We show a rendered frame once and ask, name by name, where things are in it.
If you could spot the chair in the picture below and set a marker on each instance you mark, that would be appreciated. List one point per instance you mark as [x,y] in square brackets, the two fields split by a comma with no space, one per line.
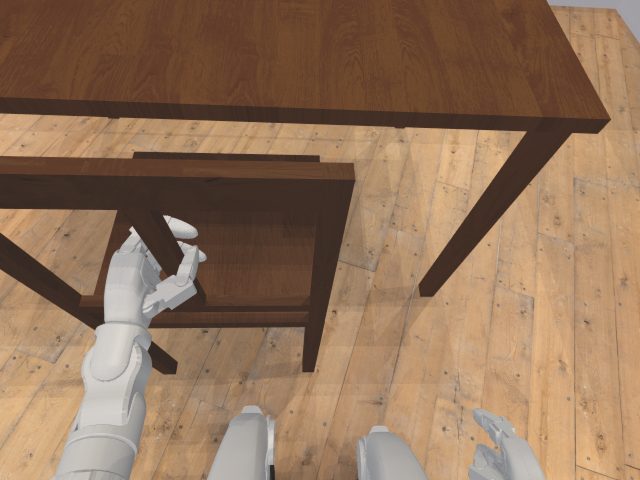
[271,227]

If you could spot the robot left hand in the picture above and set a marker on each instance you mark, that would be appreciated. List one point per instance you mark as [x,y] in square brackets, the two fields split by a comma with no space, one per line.
[131,275]

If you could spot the robot right shin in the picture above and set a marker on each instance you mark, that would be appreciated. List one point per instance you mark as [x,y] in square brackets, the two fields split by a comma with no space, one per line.
[379,429]

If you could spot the left robot forearm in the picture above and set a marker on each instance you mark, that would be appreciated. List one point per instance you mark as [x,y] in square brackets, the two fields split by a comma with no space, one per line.
[105,435]

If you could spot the right robot thigh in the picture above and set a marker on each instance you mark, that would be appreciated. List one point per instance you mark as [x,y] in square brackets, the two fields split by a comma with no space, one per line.
[385,456]

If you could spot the table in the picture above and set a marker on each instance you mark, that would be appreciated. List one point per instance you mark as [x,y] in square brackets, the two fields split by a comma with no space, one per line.
[501,65]

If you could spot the robot right hand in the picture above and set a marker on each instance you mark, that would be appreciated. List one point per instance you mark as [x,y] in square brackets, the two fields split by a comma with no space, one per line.
[516,460]

